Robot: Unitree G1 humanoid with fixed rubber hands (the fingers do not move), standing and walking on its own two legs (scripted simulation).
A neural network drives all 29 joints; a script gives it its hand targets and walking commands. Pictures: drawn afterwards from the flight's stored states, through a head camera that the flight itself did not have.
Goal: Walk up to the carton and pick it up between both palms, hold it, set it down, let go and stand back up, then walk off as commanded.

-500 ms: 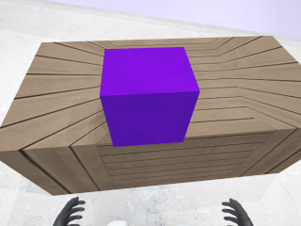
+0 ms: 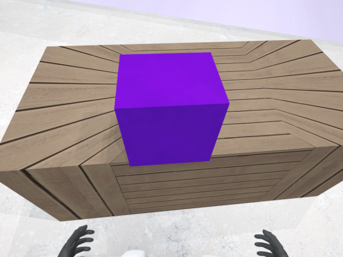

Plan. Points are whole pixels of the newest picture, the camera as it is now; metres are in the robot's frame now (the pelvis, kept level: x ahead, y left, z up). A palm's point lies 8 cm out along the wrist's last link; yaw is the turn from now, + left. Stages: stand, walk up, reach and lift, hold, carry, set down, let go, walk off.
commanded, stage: stand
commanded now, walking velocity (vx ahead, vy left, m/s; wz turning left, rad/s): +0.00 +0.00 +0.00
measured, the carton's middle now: (168, 112) +0.51 +0.03 -0.01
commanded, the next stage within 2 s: walk up in 0.36 s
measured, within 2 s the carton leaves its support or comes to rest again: neither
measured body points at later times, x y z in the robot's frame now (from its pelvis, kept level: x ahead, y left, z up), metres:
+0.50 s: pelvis +0.00 +0.00 +0.00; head +0.02 +0.00 +0.45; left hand +0.12 +0.26 -0.12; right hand +0.12 -0.26 -0.12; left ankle +0.01 +0.12 -0.71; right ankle -0.01 -0.13 -0.71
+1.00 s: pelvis +0.05 -0.03 +0.00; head +0.08 -0.05 +0.45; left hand +0.06 +0.26 -0.11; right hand +0.14 -0.33 -0.13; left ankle +0.09 +0.10 -0.66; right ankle +0.00 -0.13 -0.71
